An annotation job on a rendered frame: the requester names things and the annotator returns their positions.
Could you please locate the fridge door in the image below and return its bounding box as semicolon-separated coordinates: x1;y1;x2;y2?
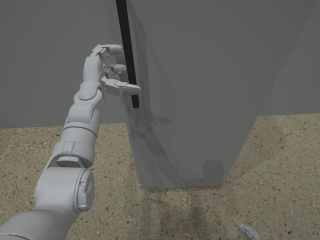
104;0;317;190

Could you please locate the handle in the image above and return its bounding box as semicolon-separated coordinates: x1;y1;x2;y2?
116;0;139;108

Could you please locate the left robot forearm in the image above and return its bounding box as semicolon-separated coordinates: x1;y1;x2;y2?
34;80;106;205

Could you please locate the robot left upper arm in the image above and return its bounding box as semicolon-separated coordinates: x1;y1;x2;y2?
0;167;95;240

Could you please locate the left robot hand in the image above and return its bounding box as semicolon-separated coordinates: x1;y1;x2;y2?
83;44;142;97

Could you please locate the right robot hand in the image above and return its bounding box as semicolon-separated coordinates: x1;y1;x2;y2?
238;224;261;240

